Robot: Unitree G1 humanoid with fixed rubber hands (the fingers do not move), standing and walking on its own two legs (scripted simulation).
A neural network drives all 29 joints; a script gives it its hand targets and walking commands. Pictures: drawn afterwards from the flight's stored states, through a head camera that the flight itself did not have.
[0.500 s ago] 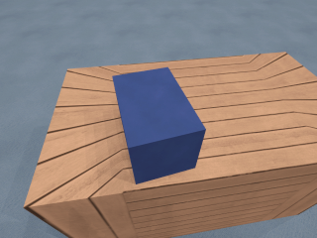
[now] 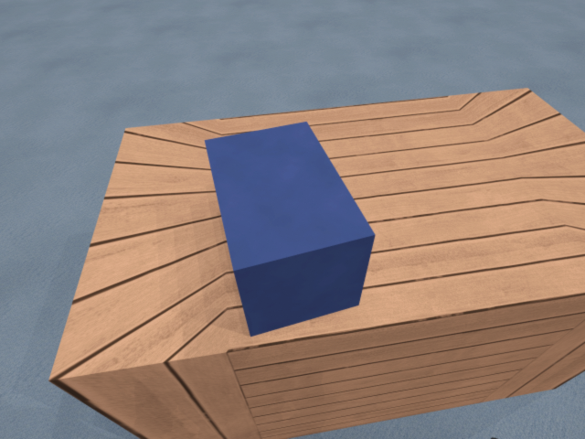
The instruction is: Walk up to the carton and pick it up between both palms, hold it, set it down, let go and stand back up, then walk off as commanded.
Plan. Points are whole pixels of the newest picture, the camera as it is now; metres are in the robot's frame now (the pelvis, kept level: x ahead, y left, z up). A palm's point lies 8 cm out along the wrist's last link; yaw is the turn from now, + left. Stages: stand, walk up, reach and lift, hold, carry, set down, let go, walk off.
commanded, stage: stand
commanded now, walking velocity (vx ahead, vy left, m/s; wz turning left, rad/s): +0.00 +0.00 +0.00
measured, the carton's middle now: (280, 221) +0.46 +0.04 +0.02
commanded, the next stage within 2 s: walk off in 1.86 s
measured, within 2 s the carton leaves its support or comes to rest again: neither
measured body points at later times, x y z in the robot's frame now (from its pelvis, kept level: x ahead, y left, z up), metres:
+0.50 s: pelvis -0.01 +0.00 +0.00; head -0.01 +0.00 +0.45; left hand +0.07 +0.29 -0.14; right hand +0.06 -0.29 -0.13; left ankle -0.01 +0.10 -0.75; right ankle +0.00 -0.12 -0.75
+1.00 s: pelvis -0.01 +0.00 +0.00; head +0.00 +0.00 +0.45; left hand +0.06 +0.29 -0.14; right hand +0.06 -0.30 -0.13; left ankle -0.01 +0.10 -0.75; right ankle +0.00 -0.12 -0.75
